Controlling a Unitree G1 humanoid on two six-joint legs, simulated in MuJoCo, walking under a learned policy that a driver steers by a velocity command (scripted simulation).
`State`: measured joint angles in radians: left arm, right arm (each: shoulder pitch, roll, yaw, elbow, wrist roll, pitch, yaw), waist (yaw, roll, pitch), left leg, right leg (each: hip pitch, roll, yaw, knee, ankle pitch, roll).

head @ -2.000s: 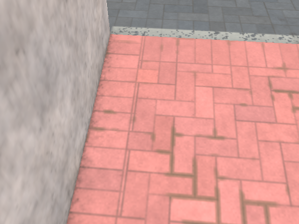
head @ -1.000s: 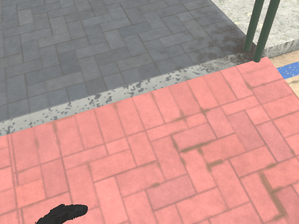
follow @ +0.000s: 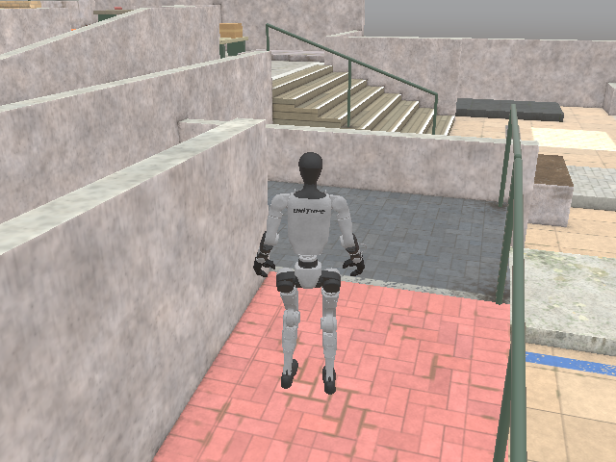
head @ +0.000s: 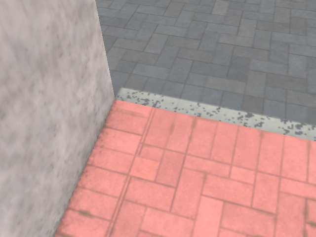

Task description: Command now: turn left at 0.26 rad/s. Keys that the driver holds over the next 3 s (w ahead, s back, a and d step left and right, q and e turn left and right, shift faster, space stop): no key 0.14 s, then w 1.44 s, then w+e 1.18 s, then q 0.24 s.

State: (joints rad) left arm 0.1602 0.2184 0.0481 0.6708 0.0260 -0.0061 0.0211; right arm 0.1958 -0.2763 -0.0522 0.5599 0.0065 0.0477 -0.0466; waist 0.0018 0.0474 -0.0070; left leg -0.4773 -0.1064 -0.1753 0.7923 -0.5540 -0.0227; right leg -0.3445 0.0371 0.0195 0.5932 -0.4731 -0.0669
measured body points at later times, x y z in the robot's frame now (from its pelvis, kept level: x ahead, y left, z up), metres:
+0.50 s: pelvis +0.04 +0.02 +0.00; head +0.04 +0.05 +0.45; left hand +0.20 +0.26 -0.10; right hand +0.02 -0.23 -0.12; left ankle -0.03 +0.12 -0.74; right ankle +0.09 -0.12 -0.56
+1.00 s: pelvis +0.29 -0.05 +0.06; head +0.29 -0.07 +0.51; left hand +0.29 +0.21 -0.06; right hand +0.50 -0.28 -0.02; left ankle +0.32 +0.10 -0.52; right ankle +0.28 -0.12 -0.68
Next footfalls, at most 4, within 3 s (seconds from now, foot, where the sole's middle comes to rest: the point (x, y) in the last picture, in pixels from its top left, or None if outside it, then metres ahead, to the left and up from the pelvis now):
0.30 left None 0.01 0.12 -0.77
0.76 right None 0.32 -0.12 -0.71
1.26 left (155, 194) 0.63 0.07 -0.67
1.80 right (213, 134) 0.90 -0.20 -0.62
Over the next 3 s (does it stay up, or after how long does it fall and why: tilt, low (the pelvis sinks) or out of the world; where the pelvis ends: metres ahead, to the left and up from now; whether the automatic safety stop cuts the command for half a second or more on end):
stays up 1.34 -0.35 0.17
